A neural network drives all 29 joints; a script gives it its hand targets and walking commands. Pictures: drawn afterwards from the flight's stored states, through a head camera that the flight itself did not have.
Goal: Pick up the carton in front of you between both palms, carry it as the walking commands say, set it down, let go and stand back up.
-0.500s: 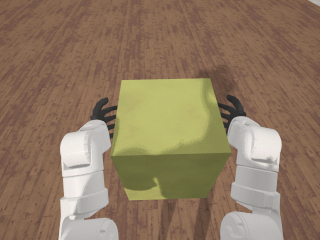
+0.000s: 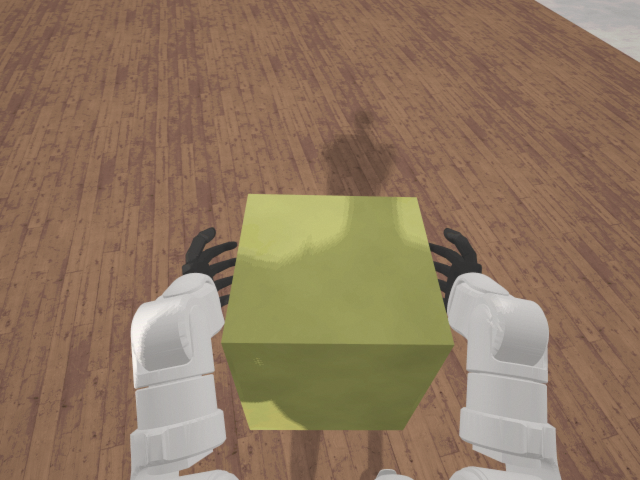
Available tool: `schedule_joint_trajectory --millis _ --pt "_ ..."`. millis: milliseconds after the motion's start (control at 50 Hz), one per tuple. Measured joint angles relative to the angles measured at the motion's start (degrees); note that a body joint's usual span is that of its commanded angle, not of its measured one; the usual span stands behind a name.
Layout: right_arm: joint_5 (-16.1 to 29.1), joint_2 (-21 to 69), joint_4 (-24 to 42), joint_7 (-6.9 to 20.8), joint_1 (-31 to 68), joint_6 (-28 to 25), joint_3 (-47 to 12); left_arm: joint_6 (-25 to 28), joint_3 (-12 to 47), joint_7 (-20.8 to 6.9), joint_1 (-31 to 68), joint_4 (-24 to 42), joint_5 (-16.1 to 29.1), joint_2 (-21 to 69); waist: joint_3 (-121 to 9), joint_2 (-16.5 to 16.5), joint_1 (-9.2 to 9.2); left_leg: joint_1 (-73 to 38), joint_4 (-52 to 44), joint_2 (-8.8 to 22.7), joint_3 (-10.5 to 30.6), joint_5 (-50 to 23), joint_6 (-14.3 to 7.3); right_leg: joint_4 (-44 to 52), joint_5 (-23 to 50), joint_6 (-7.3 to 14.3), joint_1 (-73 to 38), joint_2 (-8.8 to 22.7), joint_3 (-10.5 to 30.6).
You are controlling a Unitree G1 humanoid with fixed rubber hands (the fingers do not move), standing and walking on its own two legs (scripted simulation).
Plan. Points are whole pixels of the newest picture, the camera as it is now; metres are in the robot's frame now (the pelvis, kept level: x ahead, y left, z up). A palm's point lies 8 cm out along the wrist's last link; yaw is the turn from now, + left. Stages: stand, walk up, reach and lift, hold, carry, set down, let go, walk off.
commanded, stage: carry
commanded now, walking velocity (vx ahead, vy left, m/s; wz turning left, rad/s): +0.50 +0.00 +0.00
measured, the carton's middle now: (329, 318) +0.34 -0.02 +0.02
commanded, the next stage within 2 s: none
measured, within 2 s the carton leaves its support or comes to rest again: neither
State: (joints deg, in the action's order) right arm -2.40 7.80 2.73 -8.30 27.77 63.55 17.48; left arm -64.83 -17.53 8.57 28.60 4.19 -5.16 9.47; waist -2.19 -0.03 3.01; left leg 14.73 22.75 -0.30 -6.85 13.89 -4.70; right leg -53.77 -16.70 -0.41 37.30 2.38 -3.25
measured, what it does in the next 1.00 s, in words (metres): walks ahead: right foot, then left foot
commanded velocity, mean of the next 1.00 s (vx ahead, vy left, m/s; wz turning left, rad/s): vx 0.37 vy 0.00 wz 0.00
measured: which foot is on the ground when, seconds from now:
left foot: down 0.00-0.24, up 0.26-0.66, down 0.68-1.00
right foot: up 0.00-0.18, down 0.20-0.68, up 0.70-1.00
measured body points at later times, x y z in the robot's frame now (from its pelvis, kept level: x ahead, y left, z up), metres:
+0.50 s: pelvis +0.33 -0.03 +0.00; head +0.30 -0.04 +0.45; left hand +0.57 +0.14 +0.10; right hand +0.59 -0.16 +0.10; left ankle +0.42 +0.13 -0.70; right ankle +0.27 -0.11 -0.75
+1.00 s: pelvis +0.62 +0.04 +0.00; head +0.61 +0.06 +0.45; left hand +0.87 +0.19 +0.08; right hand +0.86 -0.11 +0.08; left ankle +0.60 +0.12 -0.75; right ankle +0.72 -0.09 -0.71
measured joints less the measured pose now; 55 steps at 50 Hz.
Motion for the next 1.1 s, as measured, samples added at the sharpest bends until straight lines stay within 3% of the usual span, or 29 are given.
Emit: schedule_joint_trajectory --millis 100,180,220,260,300,320,360,500,640,680,720,780,820,960,1100 --pt "-0.2 1.9 5.3 0.6 -7.2 -2.2 -2.6 2.2 3.4 -0.6 -8.8 6.6 0.3 0.9 -0.9 0.1 -1.68 -9.2 -5.9 0.0 0.0 3.0 1.4 18.0 10.1 -0.3 -1.9 0.3 -2.9" --pt "-0.5 1.0 11.6 0.6 -12.6 -1.4 -7.2 1.9 7.4 -0.7 -14.0 11.8 1.9 -0.9 -1.8 -0.2 -2.74 -14.9 -4.0 0.5 0.2 9.1 3.0 29.3 15.1 1.2 -8.4 -1.3 -7.0" --pt "-0.5 0.3 14.6 0.6 -15.2 -0.5 -8.3 1.7 9.4 -0.7 -15.9 13.3 2.2 -1.2 -2.8 -1.4 -3.12 -13.0 6.7 2.3 -0.3 12.1 3.9 29.8 15.3 3.7 -11.6 -2.4 -8.7" --pt "-0.5 -0.1 16.5 0.6 -17.7 0.6 -9.0 1.0 11.0 -0.7 -17.4 13.7 2.2 -1.5 -3.2 -2.0 -3.87 -5.4 25.9 2.4 2.5 11.2 4.4 26.3 10.4 5.5 -12.3 -2.6 -9.3" --pt "-0.7 -0.4 18.1 0.6 -20.4 2.1 -10.3 -0.3 12.3 -0.7 -19.8 14.9 2.4 -1.8 -3.6 -0.9 -4.18 2.3 39.3 1.3 3.8 10.5 4.1 27.3 7.7 5.5 -15.0 -2.1 -9.2" --pt "-0.8 -0.5 18.9 0.6 -21.6 2.8 -11.1 -1.0 12.8 -0.7 -21.4 16.0 2.4 -1.9 -3.8 -0.5 -4.25 5.3 41.5 1.4 3.6 9.4 4.1 28.7 7.6 4.8 -16.8 -1.9 -8.9" --pt "-0.8 -0.5 20.6 0.6 -23.8 3.7 -12.4 -2.0 13.6 -0.6 -24.3 18.5 2.5 -2.1 -4.3 0.0 -4.42 10.0 39.3 2.4 2.9 6.9 4.4 31.8 7.0 4.5 -20.4 -1.7 -8.6" --pt "-0.9 -0.5 26.3 0.7 -28.0 5.5 -14.6 -3.8 15.0 -0.6 -28.7 24.5 2.9 -2.1 -7.0 0.0 -4.71 17.7 17.1 6.2 0.9 -3.2 6.1 39.0 3.3 2.9 -32.0 -1.5 -7.2" --pt "-0.9 -0.5 26.7 0.5 -28.5 7.6 -14.1 -6.0 15.4 -0.6 -28.3 24.0 2.7 -2.2 -9.1 0.2 -4.50 16.1 6.9 6.0 -3.2 -9.7 4.8 39.2 -5.4 -0.8 -42.7 -0.5 -6.1" --pt "-0.7 -0.5 25.4 0.5 -27.6 7.7 -13.9 -6.4 15.0 -0.5 -27.6 23.3 2.5 -2.2 -8.8 1.2 -4.43 13.4 5.7 4.7 -4.9 -9.8 3.2 33.5 -10.5 -2.1 -43.5 1.2 -5.5" --pt "-0.7 -0.5 21.8 0.5 -26.2 6.7 -14.2 -6.3 13.7 -0.4 -27.0 21.5 2.4 -2.3 -8.2 2.9 -3.44 13.6 10.1 3.7 -6.1 -8.4 0.9 17.2 -11.5 -2.2 -37.5 3.7 -4.1" --pt "-0.5 -0.5 19.3 0.4 -26.0 6.0 -14.2 -6.2 13.2 -0.4 -27.2 20.1 2.1 -2.2 -6.1 2.1 -2.33 10.6 8.7 3.8 -6.4 -4.9 0.6 -8.0 -8.1 -0.6 -22.8 1.5 -0.2" --pt "-0.3 -0.4 19.9 0.5 -27.3 5.2 -14.0 -5.5 13.9 -0.5 -27.8 20.0 2.0 -2.2 -4.8 1.7 -1.87 7.5 4.8 3.4 -6.5 -5.2 0.8 -11.9 -4.9 0.2 -15.5 1.3 -0.6" --pt "-0.1 -0.3 23.2 1.5 -29.9 1.9 -14.4 -1.5 15.7 -1.4 -30.5 22.6 1.1 -2.0 -3.5 0.4 -1.31 -1.8 -3.4 3.2 -5.3 -3.8 1.7 10.9 1.4 -0.2 -6.6 1.7 -3.5" --pt "-0.4 -0.3 27.9 1.6 -29.9 3.4 -15.9 -2.8 15.3 -1.3 -31.3 28.2 1.9 -1.9 -5.1 1.0 -2.72 -7.6 2.8 2.5 -4.6 6.1 4.4 28.8 17.1 0.0 -13.9 1.3 -7.6"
